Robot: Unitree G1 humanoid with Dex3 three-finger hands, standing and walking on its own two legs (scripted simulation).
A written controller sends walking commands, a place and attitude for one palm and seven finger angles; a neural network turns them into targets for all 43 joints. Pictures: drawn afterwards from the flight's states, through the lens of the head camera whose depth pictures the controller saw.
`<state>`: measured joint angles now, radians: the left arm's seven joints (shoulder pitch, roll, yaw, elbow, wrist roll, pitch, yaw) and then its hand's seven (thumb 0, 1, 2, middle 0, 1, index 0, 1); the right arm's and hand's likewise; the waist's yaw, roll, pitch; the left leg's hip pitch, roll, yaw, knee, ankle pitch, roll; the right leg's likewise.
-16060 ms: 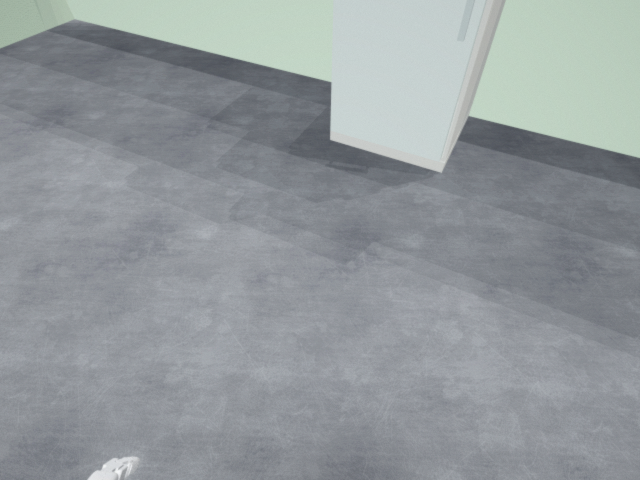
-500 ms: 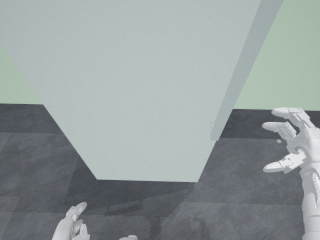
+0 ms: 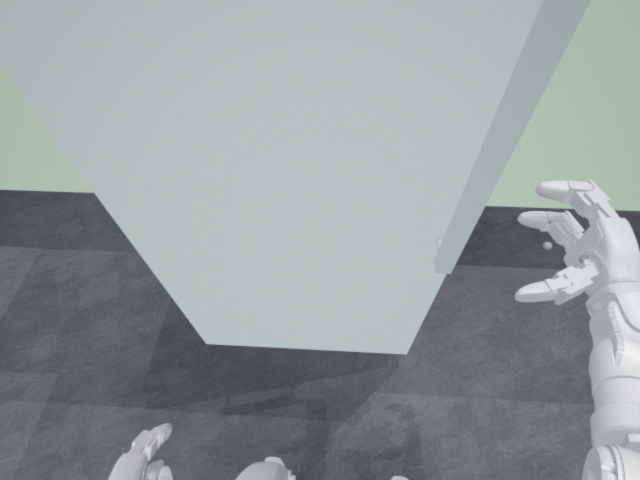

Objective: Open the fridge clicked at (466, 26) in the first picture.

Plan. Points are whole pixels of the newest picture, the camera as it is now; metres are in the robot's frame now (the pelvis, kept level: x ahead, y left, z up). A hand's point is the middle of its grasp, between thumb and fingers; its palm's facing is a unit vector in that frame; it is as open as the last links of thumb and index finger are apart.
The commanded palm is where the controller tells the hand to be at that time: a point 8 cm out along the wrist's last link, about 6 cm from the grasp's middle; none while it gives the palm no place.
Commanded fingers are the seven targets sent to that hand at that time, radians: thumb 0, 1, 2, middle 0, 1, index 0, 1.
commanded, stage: move the hooked fingers beside the handle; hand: right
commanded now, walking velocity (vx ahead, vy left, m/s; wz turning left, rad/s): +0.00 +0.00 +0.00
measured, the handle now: (487, 148) +0.47 -0.14 +0.16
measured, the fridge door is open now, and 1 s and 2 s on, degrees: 0 0 0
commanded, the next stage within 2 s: feel for the door with the fingertips in 1.00 s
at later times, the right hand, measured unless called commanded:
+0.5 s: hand (538, 232) +0.42 -0.22 +0.07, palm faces -0.04 +1.00 -0.01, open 14.0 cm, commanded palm +0.39 -0.27 +0.08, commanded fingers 0.00 0.50 -0.30 0.30 1.20 0.30 1.20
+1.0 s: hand (535, 238) +0.41 -0.21 +0.08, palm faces -0.04 +1.00 +0.00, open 14.0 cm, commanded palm +0.39 -0.26 +0.08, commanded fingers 0.00 0.50 -0.30 0.30 1.20 0.30 1.20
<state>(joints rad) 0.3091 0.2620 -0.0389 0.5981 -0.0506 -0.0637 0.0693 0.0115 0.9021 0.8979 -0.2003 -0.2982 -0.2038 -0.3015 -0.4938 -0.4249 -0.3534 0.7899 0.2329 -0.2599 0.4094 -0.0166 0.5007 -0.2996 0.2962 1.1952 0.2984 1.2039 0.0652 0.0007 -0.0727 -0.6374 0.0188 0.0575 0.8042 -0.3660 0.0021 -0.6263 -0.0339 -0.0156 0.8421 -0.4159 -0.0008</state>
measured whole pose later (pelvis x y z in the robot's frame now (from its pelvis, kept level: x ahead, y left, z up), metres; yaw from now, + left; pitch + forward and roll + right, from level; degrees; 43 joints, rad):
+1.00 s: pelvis +0.00 +0.00 +0.00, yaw +0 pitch +12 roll +1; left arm 0.30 0.25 -0.04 0.58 -0.05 0.00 0.05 0.01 0.90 0.90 -0.20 -0.30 -0.20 -0.30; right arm -0.51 -0.39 -0.32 0.80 0.22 -0.30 0.35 -0.02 0.50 -0.30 0.30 1.20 0.30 1.20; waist 0.06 0.00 -0.09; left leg -0.65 0.02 0.05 0.81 -0.37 0.00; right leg -0.64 -0.04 -0.02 0.86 -0.42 0.00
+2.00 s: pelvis +0.00 +0.00 +0.00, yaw +1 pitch +14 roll +1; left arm 0.35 0.26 -0.02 0.61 -0.05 0.02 0.04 0.01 0.90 0.90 -0.20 -0.30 -0.20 -0.30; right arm -0.62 -0.38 -0.31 0.89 0.19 -0.33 0.30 -0.02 0.50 -0.30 0.29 1.20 0.30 1.20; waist 0.09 0.00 -0.09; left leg -0.70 0.01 0.05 0.83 -0.38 0.00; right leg -0.68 -0.04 -0.02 0.87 -0.43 0.00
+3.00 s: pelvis +0.00 +0.00 +0.00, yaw +0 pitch +13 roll +1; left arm 0.31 0.25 -0.03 0.60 -0.04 0.01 0.03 0.01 0.90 0.90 -0.20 -0.30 -0.20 -0.30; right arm -0.59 -0.31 -0.23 0.84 0.18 -0.32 0.22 -0.02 0.50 -0.30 0.30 1.20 0.30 1.21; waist 0.07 -0.01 -0.08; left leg -0.68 0.02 0.05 0.83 -0.37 0.00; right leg -0.66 -0.03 -0.01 0.87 -0.42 0.00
